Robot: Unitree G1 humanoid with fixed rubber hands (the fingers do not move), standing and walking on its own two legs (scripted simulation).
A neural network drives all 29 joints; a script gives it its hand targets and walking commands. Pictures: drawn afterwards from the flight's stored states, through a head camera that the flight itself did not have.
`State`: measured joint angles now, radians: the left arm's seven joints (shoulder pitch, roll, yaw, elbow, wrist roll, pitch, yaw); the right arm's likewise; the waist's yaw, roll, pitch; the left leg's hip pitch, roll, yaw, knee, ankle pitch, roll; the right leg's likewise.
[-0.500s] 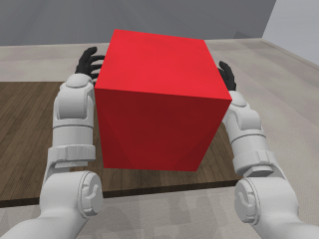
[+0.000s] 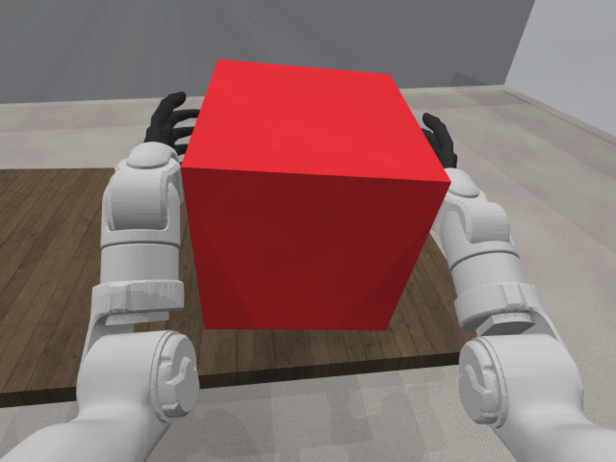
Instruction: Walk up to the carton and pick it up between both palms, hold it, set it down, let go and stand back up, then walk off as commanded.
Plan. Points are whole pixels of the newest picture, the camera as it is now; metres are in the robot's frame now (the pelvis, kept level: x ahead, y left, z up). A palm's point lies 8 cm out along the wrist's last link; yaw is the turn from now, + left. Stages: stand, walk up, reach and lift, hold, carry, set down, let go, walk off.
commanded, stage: reach and lift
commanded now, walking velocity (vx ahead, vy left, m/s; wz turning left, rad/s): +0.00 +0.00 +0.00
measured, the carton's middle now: (301, 195) +0.40 -0.02 +0.20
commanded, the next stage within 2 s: hold in 0.26 s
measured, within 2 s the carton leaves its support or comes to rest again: neither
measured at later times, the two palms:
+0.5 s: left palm (155, 152) +0.37 +0.15 +0.28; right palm (443, 163) +0.36 -0.18 +0.27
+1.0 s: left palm (152, 153) +0.37 +0.15 +0.28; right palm (440, 162) +0.36 -0.18 +0.27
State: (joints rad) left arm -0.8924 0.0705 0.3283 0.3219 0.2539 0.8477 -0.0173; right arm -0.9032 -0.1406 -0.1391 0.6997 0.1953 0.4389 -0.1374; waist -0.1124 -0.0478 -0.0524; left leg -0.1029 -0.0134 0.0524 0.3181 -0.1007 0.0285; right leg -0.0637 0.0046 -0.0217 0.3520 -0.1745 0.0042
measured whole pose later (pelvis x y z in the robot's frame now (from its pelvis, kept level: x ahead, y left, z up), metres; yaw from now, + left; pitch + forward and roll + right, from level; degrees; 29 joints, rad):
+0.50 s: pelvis +0.00 +0.00 +0.00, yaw +0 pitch -7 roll +0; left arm -0.89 0.07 0.34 0.31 0.25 0.90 -0.01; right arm -0.95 -0.16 -0.13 0.70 0.21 0.53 -0.14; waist -0.11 -0.03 -0.08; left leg -0.10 -0.01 0.05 0.33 -0.10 0.03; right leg -0.06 0.00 -0.02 0.35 -0.17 0.00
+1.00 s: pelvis +0.00 +0.00 +0.00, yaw +0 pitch -7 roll +0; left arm -0.89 0.07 0.35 0.31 0.24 0.90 -0.02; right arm -0.96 -0.16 -0.13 0.70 0.21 0.55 -0.15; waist -0.11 -0.03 -0.09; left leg -0.11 -0.01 0.05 0.34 -0.11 0.03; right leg -0.06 0.00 -0.02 0.35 -0.17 0.00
